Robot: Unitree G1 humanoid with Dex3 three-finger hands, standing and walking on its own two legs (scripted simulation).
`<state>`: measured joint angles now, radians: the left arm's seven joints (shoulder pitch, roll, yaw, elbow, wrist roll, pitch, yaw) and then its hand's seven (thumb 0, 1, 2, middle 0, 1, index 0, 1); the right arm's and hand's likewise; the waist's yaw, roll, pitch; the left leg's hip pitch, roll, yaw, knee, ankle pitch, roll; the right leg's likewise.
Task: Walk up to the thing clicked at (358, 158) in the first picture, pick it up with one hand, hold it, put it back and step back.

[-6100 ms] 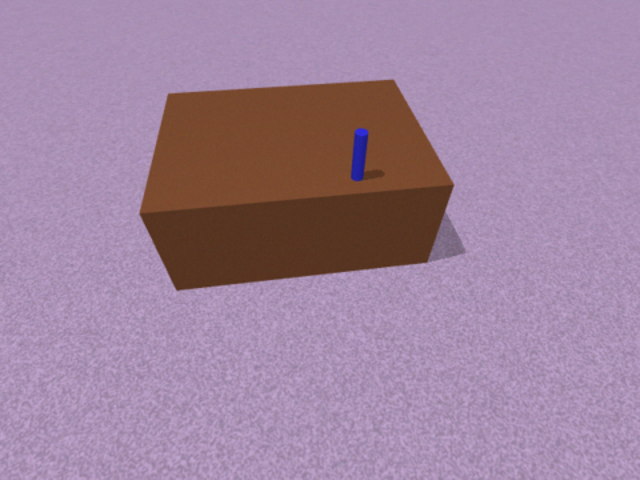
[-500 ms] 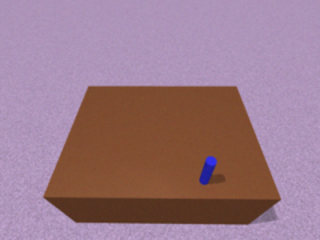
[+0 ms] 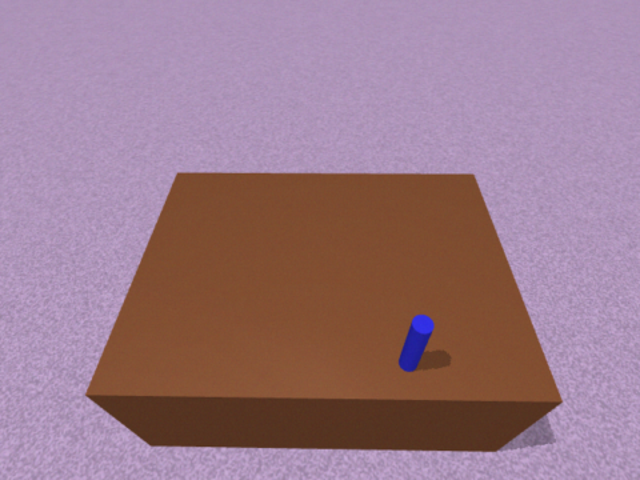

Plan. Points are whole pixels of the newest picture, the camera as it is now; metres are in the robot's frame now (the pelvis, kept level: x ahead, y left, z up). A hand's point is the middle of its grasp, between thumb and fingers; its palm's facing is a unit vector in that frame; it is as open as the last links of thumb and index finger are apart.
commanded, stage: stand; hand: right
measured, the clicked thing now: (414, 345) +0.42 -0.19 -0.27
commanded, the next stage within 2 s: go down in 0.64 s
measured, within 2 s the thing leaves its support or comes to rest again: neither
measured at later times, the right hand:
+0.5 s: hand out of the picture +0.07 -0.25 -0.16, palm faces -0.02 +0.94 -0.33, open 7.4 cm
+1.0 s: hand out of the picture +0.15 -0.24 -0.15, palm faces +0.07 +0.95 -0.30, open 11.4 cm
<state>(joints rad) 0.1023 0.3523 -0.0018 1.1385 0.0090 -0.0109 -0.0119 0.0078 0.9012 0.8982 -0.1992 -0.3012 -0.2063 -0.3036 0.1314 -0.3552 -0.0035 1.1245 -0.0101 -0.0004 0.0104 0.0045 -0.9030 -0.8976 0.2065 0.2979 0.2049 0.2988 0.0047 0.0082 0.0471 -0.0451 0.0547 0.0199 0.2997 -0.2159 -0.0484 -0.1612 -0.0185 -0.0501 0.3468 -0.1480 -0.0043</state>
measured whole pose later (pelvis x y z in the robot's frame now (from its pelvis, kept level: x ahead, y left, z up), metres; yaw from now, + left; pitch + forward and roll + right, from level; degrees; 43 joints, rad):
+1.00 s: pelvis -0.02 +0.01 -0.02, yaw -1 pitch +4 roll +1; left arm 0.05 0.30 0.10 0.84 -0.03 -0.10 0.03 0.01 0.45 0.45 -0.06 -0.10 -0.07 -0.10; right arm -0.05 -0.33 -0.11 0.94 0.00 0.13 0.02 0.01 -0.45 -0.45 0.08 0.11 0.08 0.11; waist 0.01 -0.01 0.03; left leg -0.32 0.04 0.03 0.55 -0.30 -0.03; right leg -0.43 -0.04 -0.02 0.57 -0.21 0.00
